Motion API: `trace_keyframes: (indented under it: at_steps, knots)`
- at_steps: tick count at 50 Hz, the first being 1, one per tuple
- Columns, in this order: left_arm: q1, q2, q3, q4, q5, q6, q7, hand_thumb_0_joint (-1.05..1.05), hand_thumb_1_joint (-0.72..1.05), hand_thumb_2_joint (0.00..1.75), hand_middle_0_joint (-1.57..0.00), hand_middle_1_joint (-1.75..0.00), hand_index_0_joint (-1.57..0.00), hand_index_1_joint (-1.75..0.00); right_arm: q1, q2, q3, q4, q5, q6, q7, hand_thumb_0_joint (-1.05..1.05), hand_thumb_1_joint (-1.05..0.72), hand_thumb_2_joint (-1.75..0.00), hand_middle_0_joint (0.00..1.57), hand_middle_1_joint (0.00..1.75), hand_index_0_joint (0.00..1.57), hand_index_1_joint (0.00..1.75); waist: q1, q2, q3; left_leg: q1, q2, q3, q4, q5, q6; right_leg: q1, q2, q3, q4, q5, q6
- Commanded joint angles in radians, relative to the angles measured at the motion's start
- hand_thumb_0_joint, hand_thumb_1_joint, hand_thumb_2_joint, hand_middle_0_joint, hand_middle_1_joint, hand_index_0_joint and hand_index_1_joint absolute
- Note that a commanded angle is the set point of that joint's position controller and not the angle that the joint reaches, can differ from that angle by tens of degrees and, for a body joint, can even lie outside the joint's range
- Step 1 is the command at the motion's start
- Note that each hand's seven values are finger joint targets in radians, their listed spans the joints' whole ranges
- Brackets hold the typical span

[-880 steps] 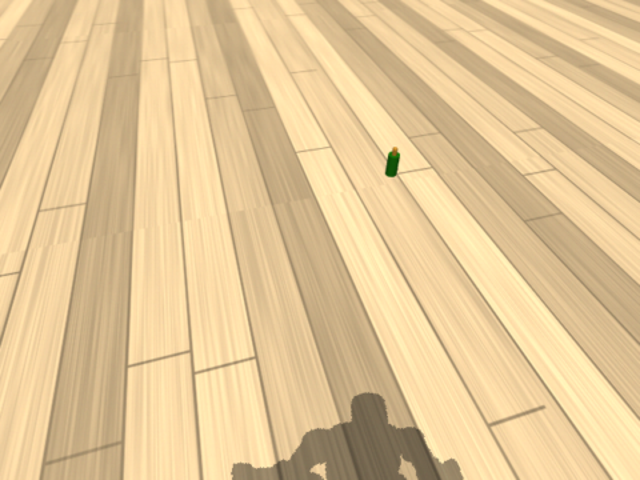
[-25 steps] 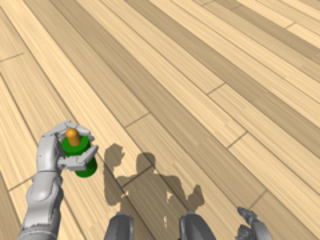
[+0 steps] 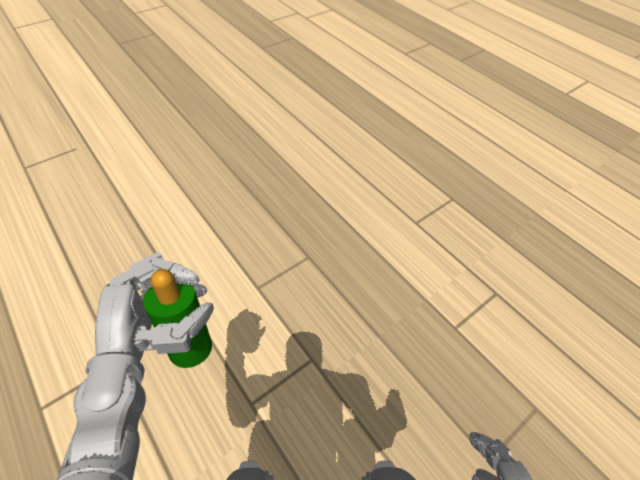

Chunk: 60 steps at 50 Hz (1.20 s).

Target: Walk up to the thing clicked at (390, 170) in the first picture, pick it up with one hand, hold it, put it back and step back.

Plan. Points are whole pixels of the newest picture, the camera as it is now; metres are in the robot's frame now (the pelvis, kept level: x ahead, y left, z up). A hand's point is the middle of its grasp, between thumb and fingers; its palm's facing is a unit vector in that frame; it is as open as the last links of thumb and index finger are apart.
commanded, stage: lift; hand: left
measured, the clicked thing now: (176, 315) +0.35 +0.18 +0.01
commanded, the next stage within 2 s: hold in 0.42 s
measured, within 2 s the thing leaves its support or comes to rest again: neither
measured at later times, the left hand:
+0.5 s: hand (178, 292) +0.35 +0.17 +0.06, palm faces +0.06 -1.00 -0.02, open 6.6 cm
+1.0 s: hand (170, 289) +0.35 +0.17 +0.07, palm faces +0.06 -1.00 -0.02, open 6.6 cm
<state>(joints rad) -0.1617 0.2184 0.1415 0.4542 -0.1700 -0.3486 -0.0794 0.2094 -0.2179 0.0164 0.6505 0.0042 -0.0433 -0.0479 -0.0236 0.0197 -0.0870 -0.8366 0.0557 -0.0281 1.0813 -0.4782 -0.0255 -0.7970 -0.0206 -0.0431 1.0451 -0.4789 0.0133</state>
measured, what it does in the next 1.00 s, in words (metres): stands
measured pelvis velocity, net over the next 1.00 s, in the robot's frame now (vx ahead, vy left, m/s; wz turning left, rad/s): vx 0.02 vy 0.00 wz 0.00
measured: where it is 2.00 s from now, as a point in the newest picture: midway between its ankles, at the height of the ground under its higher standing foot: outside the picture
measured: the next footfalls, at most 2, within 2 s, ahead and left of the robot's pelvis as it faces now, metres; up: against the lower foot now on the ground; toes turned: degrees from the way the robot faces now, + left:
none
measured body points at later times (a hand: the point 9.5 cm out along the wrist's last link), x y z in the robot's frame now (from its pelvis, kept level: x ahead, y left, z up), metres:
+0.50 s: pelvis +0.02 +0.00 +0.03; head +0.08 +0.00 +0.47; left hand +0.34 +0.22 +0.06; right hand +0.15 -0.25 -0.09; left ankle +0.03 +0.13 -0.66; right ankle +0.02 -0.13 -0.66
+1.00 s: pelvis +0.02 +0.00 +0.04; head +0.06 +0.01 +0.48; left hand +0.34 +0.22 +0.08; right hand +0.15 -0.25 -0.07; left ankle +0.03 +0.13 -0.66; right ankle +0.02 -0.13 -0.66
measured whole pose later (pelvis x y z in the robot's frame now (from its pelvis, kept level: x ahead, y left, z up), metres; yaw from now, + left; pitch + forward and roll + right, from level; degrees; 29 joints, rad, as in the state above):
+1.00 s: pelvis +0.02 +0.00 +0.04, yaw +0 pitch +7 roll -1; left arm -0.13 0.20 0.14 0.49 -0.17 -0.37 -0.10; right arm 0.23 -0.22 0.00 0.65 0.00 0.01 -0.05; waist -0.02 0.01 -0.03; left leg -0.56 0.05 -0.01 0.86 -0.42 -0.02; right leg -0.52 -0.02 -0.03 0.82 -0.41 0.02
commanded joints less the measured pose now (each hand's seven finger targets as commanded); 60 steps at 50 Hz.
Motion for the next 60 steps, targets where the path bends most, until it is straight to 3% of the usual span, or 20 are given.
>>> trace_keyframes:
  at_steps: [1, 11, 14, 16, 20, 21, 24, 25, 26, 29, 30, 31, 36, 37, 44, 48, 51, 53, 58, 60]
  knots:
    - [-0.275, 0.123, 0.062, -0.235, -0.030, -0.098, -0.005, 0.00, 0.45, 1.24, -1.22, -1.33, -1.23, -1.32, 0.009, -0.138, -0.051, -0.115, 0.005, -0.035, -0.007, 0.00, -0.89, -0.90, 0.20, 0.30, 0.20, 0.30, -0.002, 0.008, -0.340, 0.254, -0.041, 0.008, -0.190, 0.235, 0.028, 0.210, 0.029, 0.004, -0.176, 0.275, -0.022]
    - [-0.317, 0.146, 0.075, -0.283, -0.030, -0.130, -0.024, 0.00, 0.45, 1.23, -1.21, -1.32, -1.22, -1.32, 0.004, -0.136, -0.055, -0.123, 0.000, -0.025, -0.009, 0.00, -0.90, -0.90, 0.20, 0.30, 0.20, 0.30, 0.000, 0.031, -0.339, 0.322, -0.045, 0.025, -0.233, 0.280, 0.028, 0.292, 0.026, 0.015, -0.226, 0.331, -0.019]
    - [-0.313, 0.127, 0.065, -0.278, -0.039, -0.127, -0.024, 0.00, 0.45, 1.24, -1.22, -1.32, -1.22, -1.32, 0.012, -0.134, -0.053, -0.118, -0.003, -0.021, -0.013, 0.00, -0.90, -0.90, 0.20, 0.30, 0.20, 0.30, -0.014, 0.022, -0.356, 0.346, -0.046, 0.029, -0.232, 0.309, 0.029, 0.315, 0.025, 0.021, -0.240, 0.370, -0.015]
    - [-0.292, 0.131, 0.073, -0.262, -0.039, -0.126, -0.025, 0.00, 0.45, 1.24, -1.22, -1.33, -1.23, -1.33, 0.014, -0.138, -0.056, -0.111, -0.002, -0.021, -0.013, 0.00, -0.90, -0.90, 0.20, 0.30, 0.20, 0.30, -0.004, 0.018, -0.329, 0.341, -0.045, 0.027, -0.241, 0.321, 0.029, 0.321, 0.026, 0.016, -0.240, 0.381, -0.016]
    - [-0.308, 0.127, 0.055, -0.252, -0.026, -0.126, -0.024, 0.00, 0.44, 1.27, -1.24, -1.36, -1.25, -1.36, 0.017, -0.139, -0.058, -0.108, -0.006, -0.009, -0.012, 0.00, -0.89, -0.90, 0.20, 0.30, 0.20, 0.30, -0.015, 0.030, -0.317, 0.379, -0.040, 0.026, -0.255, 0.356, 0.028, 0.315, 0.029, 0.011, -0.250, 0.399, -0.020]
    - [-0.311, 0.143, 0.071, -0.264, -0.026, -0.124, -0.023, 0.00, 0.48, 1.27, -1.24, -1.35, -1.25, -1.35, 0.017, -0.140, -0.059, -0.112, -0.004, -0.008, -0.015, 0.00, -0.89, -0.90, 0.20, 0.30, 0.20, 0.30, -0.006, 0.036, -0.317, 0.377, -0.045, 0.031, -0.258, 0.351, 0.028, 0.329, 0.027, 0.016, -0.258, 0.407, -0.017]
    - [-0.292, 0.123, 0.064, -0.230, -0.031, -0.121, -0.031, 0.00, 0.49, 1.26, -1.24, -1.35, -1.25, -1.35, 0.016, -0.137, -0.058, -0.110, -0.004, -0.002, -0.013, 0.00, -0.89, -0.90, 0.20, 0.30, 0.20, 0.30, -0.010, 0.000, -0.298, 0.366, -0.044, 0.033, -0.272, 0.339, 0.029, 0.358, 0.026, 0.014, -0.272, 0.404, -0.013]
    - [-0.315, 0.145, 0.081, -0.256, -0.030, -0.124, -0.027, 0.00, 0.49, 1.26, -1.24, -1.36, -1.25, -1.35, 0.010, -0.140, -0.061, -0.113, -0.002, -0.003, -0.016, 0.00, -0.89, -0.90, 0.20, 0.30, 0.20, 0.30, 0.000, 0.015, -0.300, 0.374, -0.044, 0.036, -0.277, 0.334, 0.028, 0.355, 0.025, 0.017, -0.278, 0.398, -0.014]
    - [-0.300, 0.120, 0.065, -0.222, -0.033, -0.123, -0.028, 0.00, 0.48, 1.27, -1.25, -1.37, -1.26, -1.37, 0.004, -0.140, -0.059, -0.119, -0.001, -0.001, -0.014, 0.00, -0.89, -0.90, 0.20, 0.30, 0.20, 0.30, -0.012, 0.007, -0.267, 0.377, -0.044, 0.033, -0.286, 0.319, 0.028, 0.338, 0.027, 0.015, -0.283, 0.376, -0.016]
    - [-0.294, 0.131, 0.080, -0.225, -0.033, -0.123, -0.030, 0.00, 0.48, 1.17, -1.25, -1.32, -1.26, -1.32, 0.009, -0.139, -0.061, -0.114, -0.003, 0.002, -0.014, 0.00, -0.91, -0.90, 0.20, 0.30, 0.20, 0.30, -0.003, 0.003, -0.299, 0.393, -0.044, 0.036, -0.282, 0.367, 0.029, 0.375, 0.026, 0.014, -0.283, 0.426, -0.012]
    - [-0.287, 0.119, 0.066, -0.223, -0.030, -0.123, -0.029, 0.00, 0.48, 1.17, -1.26, -1.33, -1.27, -1.32, 0.013, -0.140, -0.063, -0.114, -0.002, 0.003, -0.013, 0.00, -0.91, -0.90, 0.20, 0.30, 0.20, 0.30, -0.007, -0.004, -0.291, 0.399, -0.043, 0.035, -0.289, 0.369, 0.029, 0.372, 0.027, 0.012, -0.283, 0.424, -0.014]
    - [-0.291, 0.130, 0.075, -0.240, -0.027, -0.125, -0.027, 0.00, 0.46, 1.16, -1.26, -1.33, -1.27, -1.32, 0.007, -0.136, -0.061, -0.119, -0.003, 0.005, -0.013, 0.00, -0.91, -0.90, 0.20, 0.30, 0.20, 0.30, 0.004, 0.006, -0.282, 0.401, -0.044, 0.036, -0.292, 0.371, 0.028, 0.378, 0.027, 0.010, -0.288, 0.421, -0.014]
    - [-0.307, 0.134, 0.076, -0.258, -0.023, -0.132, -0.016, 0.00, 0.46, 1.17, -1.26, -1.34, -1.27, -1.33, 0.005, -0.138, -0.065, -0.123, 0.000, 0.006, -0.010, 0.00, -0.91, -0.90, 0.20, 0.30, 0.20, 0.30, 0.004, 0.027, -0.270, 0.427, -0.042, 0.031, -0.322, 0.340, 0.021, 0.368, 0.032, 0.005, -0.297, 0.374, -0.022]
    - [-0.304, 0.112, 0.051, -0.243, -0.024, -0.130, -0.021, 0.00, 0.45, 1.17, -1.26, -1.33, -1.27, -1.33, 0.004, -0.138, -0.064, -0.122, -0.002, 0.007, -0.009, 0.00, -0.91, -0.90, 0.20, 0.30, 0.20, 0.30, -0.008, 0.038, -0.264, 0.442, -0.039, 0.028, -0.326, 0.341, 0.019, 0.357, 0.033, 0.004, -0.298, 0.366, -0.023]
    - [-0.299, 0.114, 0.042, -0.258, -0.019, -0.121, -0.023, 0.00, 0.45, 1.19, -1.25, -1.35, -1.26, -1.34, 0.020, -0.139, -0.064, -0.113, -0.005, 0.010, -0.008, 0.00, -0.91, -0.90, 0.20, 0.30, 0.20, 0.30, -0.010, 0.022, -0.290, 0.473, -0.037, 0.029, -0.323, 0.423, 0.026, 0.390, 0.032, 0.005, -0.307, 0.439, -0.020]
    - [-0.322, 0.121, 0.064, -0.270, -0.025, -0.121, -0.012, 0.00, 0.44, 1.18, -1.26, -1.35, -1.27, -1.34, 0.001, -0.135, -0.063, -0.122, -0.001, 0.007, -0.005, 0.00, -0.91, -0.90, 0.20, 0.30, 0.20, 0.30, 0.001, 0.029, -0.256, 0.460, -0.039, 0.029, -0.349, 0.354, 0.018, 0.397, 0.032, 0.001, -0.327, 0.379, -0.020]
    - [-0.307, 0.126, 0.063, -0.267, -0.021, -0.118, -0.005, 0.00, 0.45, 1.19, -1.25, -1.34, -1.26, -1.34, 0.001, -0.134, -0.060, -0.121, -0.001, 0.010, -0.006, 0.00, -0.91, -0.90, 0.20, 0.30, 0.20, 0.30, 0.001, 0.019, -0.260, 0.463, -0.040, 0.031, -0.353, 0.367, 0.020, 0.414, 0.031, 0.002, -0.330, 0.393, -0.020]
    - [-0.299, 0.093, 0.027, -0.240, -0.017, -0.114, -0.010, 0.00, 0.46, 1.19, -1.25, -1.34, -1.26, -1.34, -0.002, -0.135, -0.059, -0.122, -0.001, 0.007, -0.005, 0.00, -0.90, -0.90, 0.20, 0.30, 0.20, 0.30, -0.007, 0.020, -0.226, 0.467, -0.037, 0.030, -0.365, 0.361, 0.018, 0.397, 0.034, -0.001, -0.334, 0.382, -0.022]
    - [-0.336, 0.130, 0.050, -0.264, -0.014, -0.121, -0.013, 0.00, 0.46, 1.18, -1.25, -1.34, -1.26, -1.33, -0.012, -0.136, -0.064, -0.124, 0.003, 0.005, -0.003, 0.00, -0.91, -0.90, 0.20, 0.30, 0.20, 0.30, 0.004, 0.021, -0.230, 0.469, -0.040, 0.032, -0.377, 0.328, 0.019, 0.415, 0.029, 0.001, -0.351, 0.359, -0.020]
    - [-0.308, 0.114, 0.053, -0.231, -0.020, -0.120, -0.014, 0.00, 0.46, 1.18, -1.26, -1.35, -1.27, -1.34, -0.017, -0.135, -0.063, -0.125, 0.002, 0.004, -0.002, 0.00, -0.91, -0.90, 0.20, 0.30, 0.20, 0.30, 0.005, 0.005, -0.225, 0.463, -0.043, 0.038, -0.377, 0.322, 0.023, 0.421, 0.027, 0.006, -0.358, 0.360, -0.017]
